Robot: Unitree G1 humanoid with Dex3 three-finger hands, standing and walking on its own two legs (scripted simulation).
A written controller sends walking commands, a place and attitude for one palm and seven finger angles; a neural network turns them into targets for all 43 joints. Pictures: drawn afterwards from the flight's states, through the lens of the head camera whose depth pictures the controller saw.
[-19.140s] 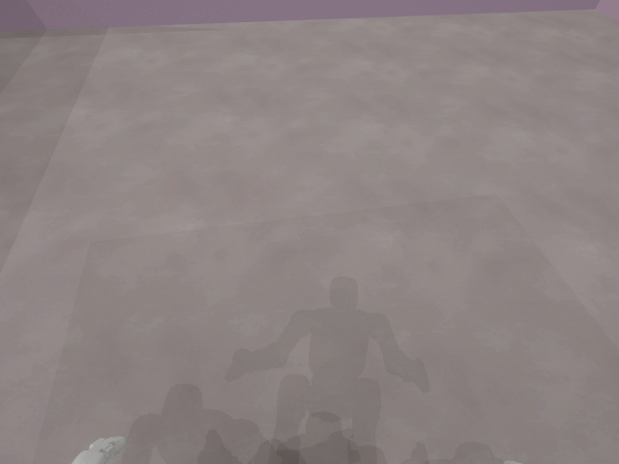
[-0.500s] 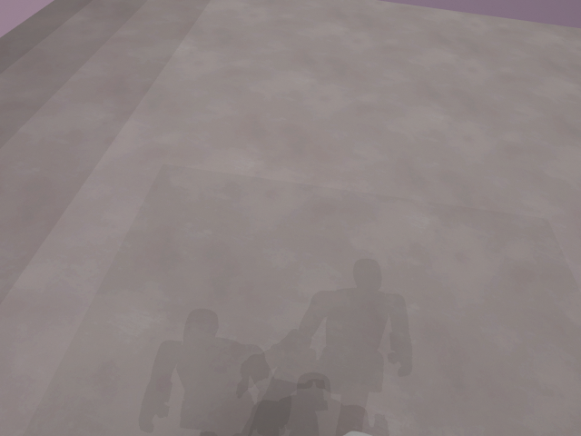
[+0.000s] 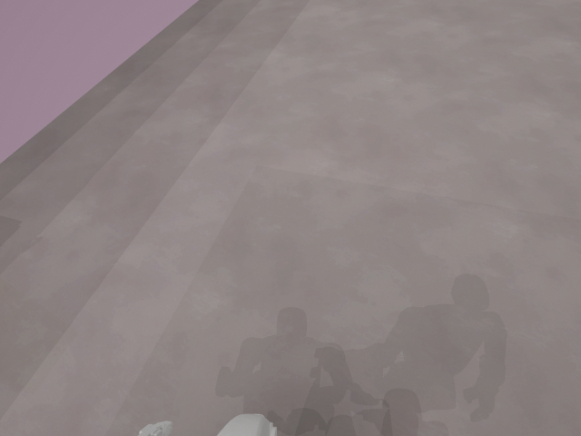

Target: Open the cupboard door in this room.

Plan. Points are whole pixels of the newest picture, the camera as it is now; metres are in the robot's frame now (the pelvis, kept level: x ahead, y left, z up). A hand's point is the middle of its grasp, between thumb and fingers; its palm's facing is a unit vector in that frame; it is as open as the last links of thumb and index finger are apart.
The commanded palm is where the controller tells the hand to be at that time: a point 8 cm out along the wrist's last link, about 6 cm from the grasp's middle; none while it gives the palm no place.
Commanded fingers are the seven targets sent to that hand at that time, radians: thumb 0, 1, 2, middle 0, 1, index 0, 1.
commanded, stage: turn or walk to find it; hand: left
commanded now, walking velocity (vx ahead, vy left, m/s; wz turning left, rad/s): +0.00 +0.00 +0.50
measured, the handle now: out of the picture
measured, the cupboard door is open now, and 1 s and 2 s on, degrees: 0 0 0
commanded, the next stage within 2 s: none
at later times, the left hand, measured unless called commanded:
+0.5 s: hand out of the picture -0.05 +0.27 -0.18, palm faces +0.31 -0.92 -0.25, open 7.4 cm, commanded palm none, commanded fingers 0.00 0.90 0.90 -0.20 -0.30 -0.20 -0.30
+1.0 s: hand out of the picture -0.02 +0.20 -0.14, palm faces +0.47 -0.83 -0.28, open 7.4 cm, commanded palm none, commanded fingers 0.00 0.90 0.90 -0.20 -0.30 -0.20 -0.30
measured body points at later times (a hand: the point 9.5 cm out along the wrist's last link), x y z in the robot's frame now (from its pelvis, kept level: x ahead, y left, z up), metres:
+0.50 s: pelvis -0.02 +0.04 +0.00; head +0.00 +0.08 +0.44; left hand -0.06 +0.31 -0.16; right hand +0.15 -0.17 -0.13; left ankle -0.05 +0.14 -0.74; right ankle -0.02 -0.10 -0.67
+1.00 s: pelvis -0.02 -0.02 +0.00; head +0.02 -0.04 +0.45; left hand -0.05 +0.24 -0.12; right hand +0.13 -0.23 -0.17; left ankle -0.11 +0.11 -0.65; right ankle +0.02 -0.10 -0.74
